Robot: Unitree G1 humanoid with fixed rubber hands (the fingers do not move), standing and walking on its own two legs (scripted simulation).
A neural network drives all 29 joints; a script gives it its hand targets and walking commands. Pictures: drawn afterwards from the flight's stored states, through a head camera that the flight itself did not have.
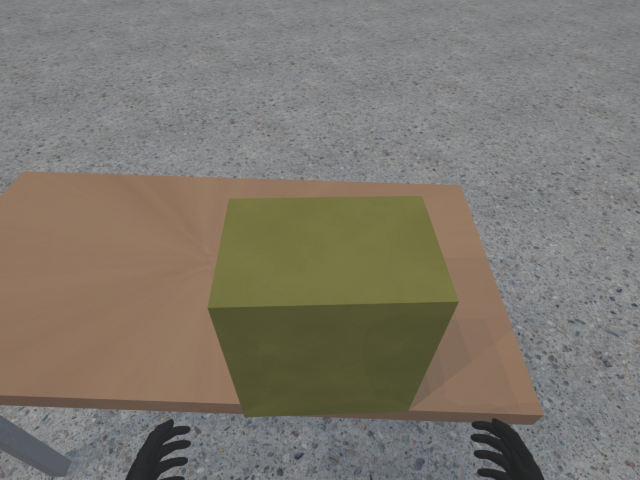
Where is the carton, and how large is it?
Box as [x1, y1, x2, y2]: [208, 196, 458, 416]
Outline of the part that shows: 421,196 229,199 210,292 208,310 244,416 407,411 458,302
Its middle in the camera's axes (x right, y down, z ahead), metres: +0.01 +0.11 +0.53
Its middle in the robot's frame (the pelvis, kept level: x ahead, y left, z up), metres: +0.35 +0.02 +0.02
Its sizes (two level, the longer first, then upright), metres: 0.245 0.163 0.286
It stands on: a table, 0.65 m high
